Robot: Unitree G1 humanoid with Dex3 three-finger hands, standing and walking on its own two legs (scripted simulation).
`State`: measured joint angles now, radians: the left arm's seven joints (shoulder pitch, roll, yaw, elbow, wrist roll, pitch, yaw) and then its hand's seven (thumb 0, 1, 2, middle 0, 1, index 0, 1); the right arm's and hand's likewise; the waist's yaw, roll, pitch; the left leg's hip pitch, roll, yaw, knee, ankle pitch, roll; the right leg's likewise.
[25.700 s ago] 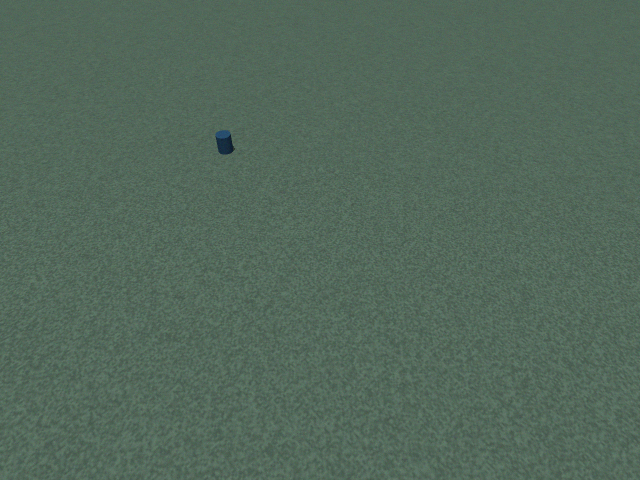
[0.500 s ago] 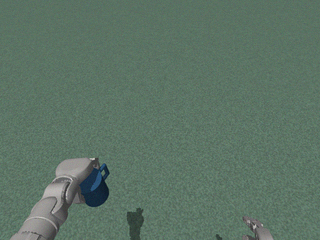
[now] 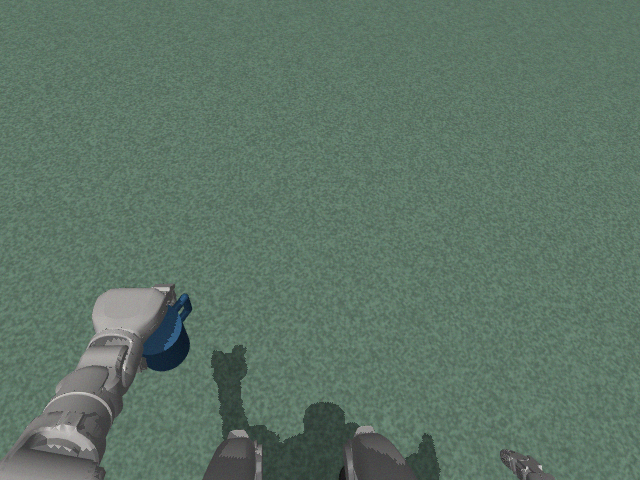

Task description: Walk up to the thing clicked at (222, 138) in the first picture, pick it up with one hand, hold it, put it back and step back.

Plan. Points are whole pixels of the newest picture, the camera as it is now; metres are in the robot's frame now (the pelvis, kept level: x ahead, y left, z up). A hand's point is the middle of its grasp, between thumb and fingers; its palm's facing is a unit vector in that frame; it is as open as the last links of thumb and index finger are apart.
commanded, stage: crouch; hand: left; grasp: from above
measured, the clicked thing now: (166, 329) +0.37 +0.21 -0.16
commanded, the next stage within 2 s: lower in 1.34 s
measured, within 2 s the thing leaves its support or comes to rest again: neither
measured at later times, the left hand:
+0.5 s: hand (177, 352) +0.39 +0.24 -0.35, palm faces -0.48 +0.00 -0.88, open 10.4 cm
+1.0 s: hand (186, 352) +0.42 +0.25 -0.46, palm faces -0.47 -0.02 -0.88, open 10.5 cm
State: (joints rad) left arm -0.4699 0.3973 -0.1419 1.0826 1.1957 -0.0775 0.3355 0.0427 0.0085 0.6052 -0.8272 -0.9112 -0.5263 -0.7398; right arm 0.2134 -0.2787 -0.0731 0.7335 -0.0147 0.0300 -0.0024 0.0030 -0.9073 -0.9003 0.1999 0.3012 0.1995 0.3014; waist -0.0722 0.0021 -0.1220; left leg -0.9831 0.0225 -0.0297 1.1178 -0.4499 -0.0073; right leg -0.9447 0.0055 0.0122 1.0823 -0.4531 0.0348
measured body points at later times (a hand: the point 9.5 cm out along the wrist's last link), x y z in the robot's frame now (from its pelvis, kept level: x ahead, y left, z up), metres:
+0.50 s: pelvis -0.04 +0.00 -0.20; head +0.17 +0.03 +0.20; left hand +0.41 +0.24 -0.30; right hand +0.01 -0.27 -0.33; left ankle +0.04 +0.12 -0.65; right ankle +0.04 -0.14 -0.65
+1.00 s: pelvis -0.04 +0.00 -0.28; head +0.21 +0.04 +0.10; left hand +0.44 +0.25 -0.41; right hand +0.01 -0.28 -0.39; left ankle +0.04 +0.12 -0.65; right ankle +0.03 -0.14 -0.65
